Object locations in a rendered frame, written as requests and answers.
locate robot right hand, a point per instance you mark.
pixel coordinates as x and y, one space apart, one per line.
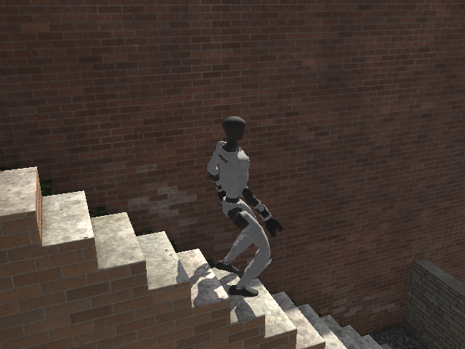
272 224

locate robot right thigh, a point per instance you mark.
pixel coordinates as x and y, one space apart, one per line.
254 231

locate robot left forearm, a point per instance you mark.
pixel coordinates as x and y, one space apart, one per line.
216 180

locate robot left hand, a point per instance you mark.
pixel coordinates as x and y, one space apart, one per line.
221 194

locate robot right forearm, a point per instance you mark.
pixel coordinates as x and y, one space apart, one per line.
250 200

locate robot right upper arm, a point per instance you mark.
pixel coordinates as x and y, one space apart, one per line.
242 164

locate humanoid robot torso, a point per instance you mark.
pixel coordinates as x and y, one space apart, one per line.
229 182

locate robot left upper arm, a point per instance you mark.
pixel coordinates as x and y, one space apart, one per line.
212 166

